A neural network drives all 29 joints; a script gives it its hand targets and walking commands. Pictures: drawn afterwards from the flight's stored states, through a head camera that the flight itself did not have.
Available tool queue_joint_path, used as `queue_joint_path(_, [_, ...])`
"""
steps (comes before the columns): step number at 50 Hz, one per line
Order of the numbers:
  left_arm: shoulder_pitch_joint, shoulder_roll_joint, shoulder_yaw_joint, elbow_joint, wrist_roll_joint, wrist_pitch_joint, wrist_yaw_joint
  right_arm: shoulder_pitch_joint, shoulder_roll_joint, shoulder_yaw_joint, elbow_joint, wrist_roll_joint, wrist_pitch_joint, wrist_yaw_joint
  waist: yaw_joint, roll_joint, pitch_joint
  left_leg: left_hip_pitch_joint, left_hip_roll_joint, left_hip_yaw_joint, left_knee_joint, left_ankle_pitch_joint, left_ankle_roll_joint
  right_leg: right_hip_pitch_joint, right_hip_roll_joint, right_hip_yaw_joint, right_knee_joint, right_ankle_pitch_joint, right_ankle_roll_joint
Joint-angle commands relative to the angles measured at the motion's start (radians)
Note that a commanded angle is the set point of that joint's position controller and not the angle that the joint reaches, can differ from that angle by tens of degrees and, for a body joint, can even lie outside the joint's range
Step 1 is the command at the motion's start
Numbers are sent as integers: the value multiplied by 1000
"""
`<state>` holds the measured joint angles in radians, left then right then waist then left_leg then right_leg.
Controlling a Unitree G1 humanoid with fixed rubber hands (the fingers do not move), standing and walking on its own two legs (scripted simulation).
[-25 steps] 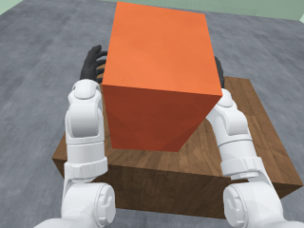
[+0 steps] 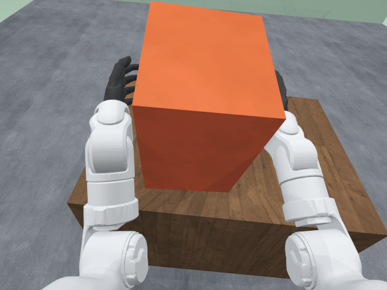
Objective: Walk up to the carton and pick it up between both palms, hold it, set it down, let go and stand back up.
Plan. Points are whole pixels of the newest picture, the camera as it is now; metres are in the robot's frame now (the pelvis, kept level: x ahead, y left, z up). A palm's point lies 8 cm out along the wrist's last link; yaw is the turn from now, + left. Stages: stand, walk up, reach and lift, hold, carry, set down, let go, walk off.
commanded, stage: set down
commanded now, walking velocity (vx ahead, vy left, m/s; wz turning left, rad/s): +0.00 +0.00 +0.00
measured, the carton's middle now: (196, 112) +0.41 +0.00 +0.17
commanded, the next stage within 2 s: none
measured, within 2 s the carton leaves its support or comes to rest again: neither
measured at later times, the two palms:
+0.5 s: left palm (123, 132) +0.37 +0.14 +0.15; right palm (265, 142) +0.36 -0.15 +0.14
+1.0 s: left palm (122, 140) +0.38 +0.15 +0.12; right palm (255, 145) +0.38 -0.14 +0.11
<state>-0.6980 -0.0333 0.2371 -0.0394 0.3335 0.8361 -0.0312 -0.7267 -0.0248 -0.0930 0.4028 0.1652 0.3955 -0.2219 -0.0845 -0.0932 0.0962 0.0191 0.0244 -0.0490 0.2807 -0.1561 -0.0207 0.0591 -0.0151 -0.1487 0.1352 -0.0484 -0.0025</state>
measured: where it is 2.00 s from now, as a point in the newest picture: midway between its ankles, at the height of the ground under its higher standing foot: outside the picture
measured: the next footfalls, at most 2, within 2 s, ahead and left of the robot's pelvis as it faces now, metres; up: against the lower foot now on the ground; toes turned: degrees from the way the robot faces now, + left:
none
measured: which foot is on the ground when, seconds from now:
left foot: down 0.00-1.00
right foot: down 0.00-1.00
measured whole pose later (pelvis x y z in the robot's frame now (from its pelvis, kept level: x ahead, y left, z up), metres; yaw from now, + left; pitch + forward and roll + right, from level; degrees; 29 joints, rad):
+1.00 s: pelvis +0.03 +0.01 +0.00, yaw +0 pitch -5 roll -1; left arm -0.37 -0.09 0.17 0.09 0.28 0.29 -0.01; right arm -0.42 0.06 -0.10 0.50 0.05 -0.11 -0.19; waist -0.02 -0.10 0.12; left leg 0.05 0.02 -0.04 0.22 -0.17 -0.01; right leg 0.08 -0.02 -0.14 0.08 -0.06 0.01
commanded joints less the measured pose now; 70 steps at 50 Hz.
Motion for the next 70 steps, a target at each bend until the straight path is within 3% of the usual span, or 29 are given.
queue_joint_path(1, [-461,-303,-302,-114,-100,-85,-138,-577,235,246,-257,72,-77,49,-2,105,-401,-33,-79,79,-53,315,-28,296,55,-2,55,219,31])
queue_joint_path(5, [-418,-307,-269,-120,-71,-130,-170,-524,237,235,-276,41,-117,47,0,94,-362,-30,-77,79,-72,288,-25,327,49,5,50,237,30])
queue_joint_path(8, [-390,-293,-243,-102,-53,-169,-179,-456,217,199,-229,12,-151,67,-2,85,-300,-51,-71,74,-108,205,-20,316,37,11,34,167,27])
queue_joint_path(11, [-350,-259,-204,-59,-37,-221,-179,-431,215,171,-219,-41,-209,86,20,39,-258,-82,-69,83,-134,88,-7,326,28,1,28,87,36])
queue_joint_path(15, [-335,-264,-214,-33,-33,-313,-167,-385,213,131,-196,-115,-315,121,16,39,-234,-93,-68,94,-154,-15,-12,311,26,-6,29,9,37])
queue_joint_path(20, [-313,-296,-305,-39,-56,-462,-119,-335,253,162,-181,-140,-468,146,23,125,-366,-54,-69,92,-123,133,-28,366,37,3,54,144,29])
queue_joint_path(23, [-253,-322,-319,-31,-42,-534,-93,-297,274,206,-179,-171,-546,152,55,107,-426,-32,-71,83,-108,234,-24,399,44,12,68,255,37])
queue_joint_path(25, [-222,-344,-345,-20,-48,-569,-81,-258,291,234,-152,-174,-578,155,52,98,-423,-26,-70,77,-113,254,-32,407,47,20,53,267,30])
queue_joint_path(30, [-161,-351,-370,8,-73,-593,-70,-200,322,286,-93,-157,-577,156,66,62,-347,-59,-64,68,-136,246,-25,398,41,34,39,274,43])
queue_joint_path(31, [-147,-370,-380,17,-72,-589,-72,-199,335,285,-96,-155,-575,155,56,61,-313,-69,-63,62,-136,217,-23,387,36,40,35,258,41])
queue_joint_path(35, [-101,-369,-377,59,-85,-564,-72,-176,330,297,-69,-134,-549,152,54,88,-256,-60,-64,51,-125,199,-37,356,40,40,34,239,34])
queue_joint_path(38, [-127,-374,-402,14,-107,-549,-72,-179,352,321,-102,-118,-527,150,48,100,-286,-77,-60,57,-134,192,-32,367,32,50,36,236,41])
queue_joint_path(45, [-164,-425,-461,-31,-123,-603,-65,-190,381,335,-164,-138,-555,153,40,103,-436,-49,-62,56,-78,337,-49,345,47,51,50,324,26])
queue_joint_path(48, [-149,-418,-447,16,-98,-630,-65,-192,371,332,-151,-146,-572,160,48,131,-448,-24,-60,45,-50,418,-55,329,53,45,51,374,31])
queue_joint_path(52, [-131,-394,-401,54,-89,-629,-69,-146,342,307,-79,-142,-552,162,43,127,-382,-48,-60,49,-61,392,-65,310,55,58,33,332,27])
queue_joint_path(55, [-126,-390,-356,104,-70,-608,-80,-175,320,277,-50,-163,-533,164,47,86,-306,-74,-52,44,-77,332,-65,311,50,42,19,294,23])
queue_joint_path(57, [-146,-388,-330,130,-61,-603,-88,-196,305,249,-25,-168,-532,169,53,87,-305,-66,-51,45,-92,303,-66,297,50,39,18,273,23])
queue_joint_path(58, [-164,-378,-326,128,-55,-605,-86,-193,308,235,-10,-169,-531,171,38,118,-305,-60,-51,44,-90,324,-71,297,49,43,22,277,24])
queue_joint_path(62, [-177,-417,-327,137,-49,-636,-86,-207,330,229,-46,-198,-565,181,39,105,-388,2,-57,39,-74,401,-77,280,57,32,18,341,31])
queue_joint_path(65, [-181,-449,-331,145,-37,-682,-75,-217,358,244,-59,-201,-606,188,47,135,-469,-5,-58,40,-59,476,-73,311,60,30,39,418,31])
queue_joint_path(67, [-200,-455,-339,151,-33,-713,-63,-218,375,237,-46,-219,-624,192,42,117,-501,3,-62,39,-50,536,-67,322,64,37,42,463,31])
queue_joint_path(70, [-184,-466,-316,203,-19,-737,-64,-200,374,240,-19,-239,-634,200,47,107,-466,-54,-60,25,-67,494,-63,335,55,46,43,471,38])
